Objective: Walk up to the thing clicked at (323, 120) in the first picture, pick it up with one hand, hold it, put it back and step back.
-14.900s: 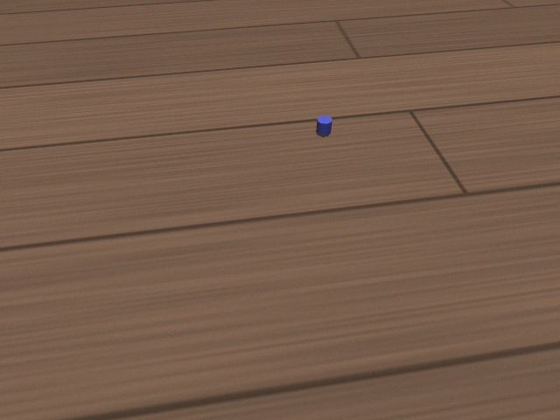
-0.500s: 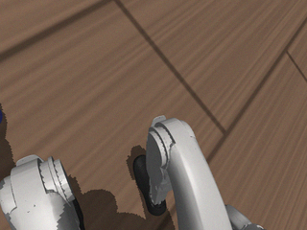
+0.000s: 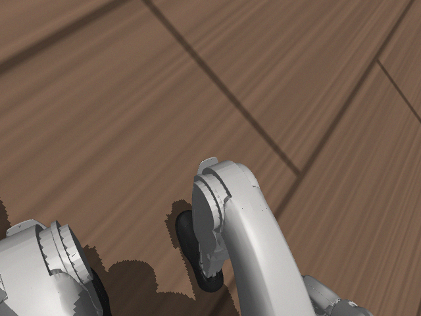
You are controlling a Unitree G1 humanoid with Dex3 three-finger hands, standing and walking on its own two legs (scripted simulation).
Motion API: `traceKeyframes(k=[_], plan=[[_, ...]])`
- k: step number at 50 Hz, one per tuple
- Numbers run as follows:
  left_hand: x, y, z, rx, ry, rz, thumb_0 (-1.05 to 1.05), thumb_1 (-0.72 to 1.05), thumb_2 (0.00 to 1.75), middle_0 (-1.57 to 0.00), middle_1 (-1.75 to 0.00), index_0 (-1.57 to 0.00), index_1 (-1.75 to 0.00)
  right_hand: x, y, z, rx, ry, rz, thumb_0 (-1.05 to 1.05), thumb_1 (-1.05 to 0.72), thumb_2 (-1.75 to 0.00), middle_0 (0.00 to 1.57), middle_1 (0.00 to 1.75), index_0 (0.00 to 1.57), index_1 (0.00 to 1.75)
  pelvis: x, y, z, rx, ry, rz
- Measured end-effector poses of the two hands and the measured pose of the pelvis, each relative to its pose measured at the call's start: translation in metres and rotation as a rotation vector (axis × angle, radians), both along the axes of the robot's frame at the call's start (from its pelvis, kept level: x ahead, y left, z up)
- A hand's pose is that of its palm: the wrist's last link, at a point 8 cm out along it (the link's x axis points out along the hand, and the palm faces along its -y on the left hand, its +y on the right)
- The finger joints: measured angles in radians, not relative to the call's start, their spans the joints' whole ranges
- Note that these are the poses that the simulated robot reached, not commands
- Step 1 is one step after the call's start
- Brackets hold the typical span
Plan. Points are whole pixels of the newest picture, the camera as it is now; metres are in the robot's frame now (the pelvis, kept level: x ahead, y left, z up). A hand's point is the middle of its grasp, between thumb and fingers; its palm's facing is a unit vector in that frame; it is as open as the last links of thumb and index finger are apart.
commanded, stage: close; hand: left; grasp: from above
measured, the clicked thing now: out of the picture +0.43 +0.32 -0.26
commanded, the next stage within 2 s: settle in 1.24 s
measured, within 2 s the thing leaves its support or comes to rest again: leaves its support in 1.70 s
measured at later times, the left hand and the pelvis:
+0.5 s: hand out of the picture +0.42 +0.31 -0.23, palm faces -0.43 -0.15 -0.89, open 12.4 cm; pelvis +0.00 +0.00 +0.00, yaw +0 degrees
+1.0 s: hand out of the picture +0.42 +0.31 -0.23, palm faces -0.45 -0.16 -0.88, open 11.3 cm; pelvis +0.00 +0.00 +0.01, yaw +0 degrees
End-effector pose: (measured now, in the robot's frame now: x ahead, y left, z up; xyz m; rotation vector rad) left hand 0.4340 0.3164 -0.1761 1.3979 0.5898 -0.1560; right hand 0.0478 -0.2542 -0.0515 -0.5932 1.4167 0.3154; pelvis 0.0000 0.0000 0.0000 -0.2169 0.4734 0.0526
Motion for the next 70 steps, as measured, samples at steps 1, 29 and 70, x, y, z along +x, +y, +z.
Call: traceKeyframes(k=[1,29,70], plan=[[0.000,0.000,0.000,-0.003,0.002,-0.003,0.00,-0.41,0.90,-0.18,-1.00,-0.19,-0.98,-0.001,0.000,0.000,0.000,0.002,0.001,0.00,-0.90,-0.89,0.20,0.30,0.20,0.30,0.000,0.000,0.000,-0.001,-0.001,-0.001],[-0.003,-0.002,0.003,0.012,-0.009,-0.037,0.00,-0.31,0.81,-0.34,-0.93,-0.36,-0.91,0.009,0.003,0.011,-0.001,-0.040,0.051,0.00,-0.90,-0.90,0.20,0.30,0.20,0.30,-0.003,0.002,0.004,-0.011,-0.011,-0.001],[-0.004,-0.002,0.004,0.011,-0.004,-0.043,0.00,-0.27,0.85,-0.40,-0.93,-0.64,-0.89,0.008,0.002,0.009,-0.003,-0.040,0.062,0.00,-0.90,-0.90,0.20,0.29,0.20,0.30,-0.005,0.000,0.004,-0.008,-0.019,-0.003]])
